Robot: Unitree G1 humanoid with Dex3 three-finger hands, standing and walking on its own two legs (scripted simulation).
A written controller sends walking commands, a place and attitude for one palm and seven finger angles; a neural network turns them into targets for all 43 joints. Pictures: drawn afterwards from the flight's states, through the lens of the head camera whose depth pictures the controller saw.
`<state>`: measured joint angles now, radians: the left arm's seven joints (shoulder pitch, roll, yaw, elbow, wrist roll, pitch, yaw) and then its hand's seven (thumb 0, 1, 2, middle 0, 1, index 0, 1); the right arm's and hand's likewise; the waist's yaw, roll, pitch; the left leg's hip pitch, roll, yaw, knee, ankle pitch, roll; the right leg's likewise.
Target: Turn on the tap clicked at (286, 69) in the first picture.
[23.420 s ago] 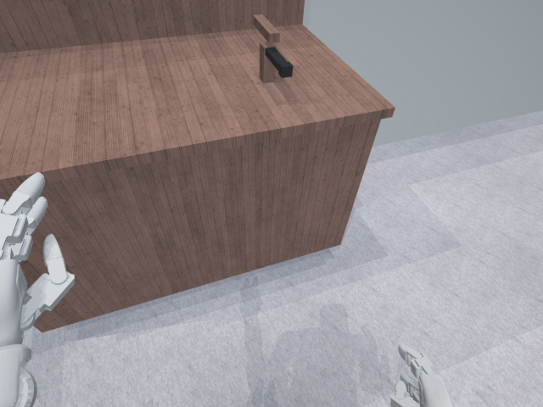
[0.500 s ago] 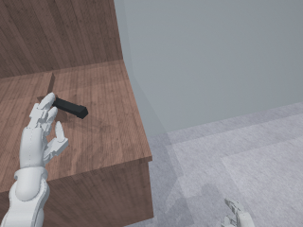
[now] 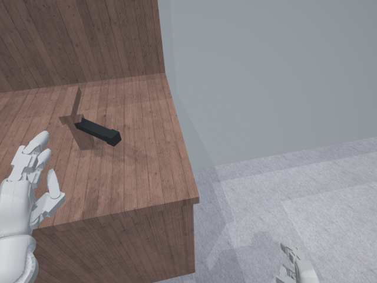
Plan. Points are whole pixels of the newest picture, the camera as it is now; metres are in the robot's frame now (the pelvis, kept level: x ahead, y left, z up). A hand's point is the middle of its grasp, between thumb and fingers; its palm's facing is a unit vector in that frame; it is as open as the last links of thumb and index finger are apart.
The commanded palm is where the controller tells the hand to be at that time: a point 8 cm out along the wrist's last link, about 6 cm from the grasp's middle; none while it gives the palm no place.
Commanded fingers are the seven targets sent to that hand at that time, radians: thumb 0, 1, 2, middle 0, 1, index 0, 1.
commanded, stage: draw the hand back beside the body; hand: left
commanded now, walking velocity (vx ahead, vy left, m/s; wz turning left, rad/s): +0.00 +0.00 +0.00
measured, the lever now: (113, 137) +0.41 +0.25 +0.09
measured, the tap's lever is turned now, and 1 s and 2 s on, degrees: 49 49 49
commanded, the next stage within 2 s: step back with the hand held close in 0.16 s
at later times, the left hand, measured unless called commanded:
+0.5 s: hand (67, 201) +0.19 +0.23 +0.15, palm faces +0.36 -0.83 -0.43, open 7.4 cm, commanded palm +0.15 +0.27 +0.17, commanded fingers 0.00 0.90 0.90 -0.20 -0.30 -0.20 -0.30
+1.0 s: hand (26, 243) +0.12 +0.26 +0.14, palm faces +0.39 -0.81 -0.44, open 7.4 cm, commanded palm +0.07 +0.30 +0.17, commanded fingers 0.00 0.90 0.90 -0.20 -0.30 -0.20 -0.30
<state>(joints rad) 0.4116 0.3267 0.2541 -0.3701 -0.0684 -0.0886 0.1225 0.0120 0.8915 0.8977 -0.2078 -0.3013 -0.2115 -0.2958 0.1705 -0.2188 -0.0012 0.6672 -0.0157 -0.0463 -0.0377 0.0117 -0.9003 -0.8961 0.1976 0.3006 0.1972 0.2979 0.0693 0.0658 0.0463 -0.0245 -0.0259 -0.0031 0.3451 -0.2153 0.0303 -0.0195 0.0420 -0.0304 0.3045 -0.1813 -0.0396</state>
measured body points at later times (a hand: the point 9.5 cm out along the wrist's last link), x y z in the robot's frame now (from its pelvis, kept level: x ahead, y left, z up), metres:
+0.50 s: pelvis -0.01 -0.01 +0.00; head -0.02 -0.03 +0.45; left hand +0.17 +0.27 +0.17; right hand +0.17 -0.25 -0.09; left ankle -0.01 +0.10 -0.75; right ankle +0.00 -0.09 -0.75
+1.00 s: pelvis -0.09 +0.02 -0.01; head -0.08 +0.02 +0.44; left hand +0.10 +0.30 +0.17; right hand +0.07 -0.23 -0.10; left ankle -0.01 +0.10 -0.75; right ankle -0.02 -0.09 -0.74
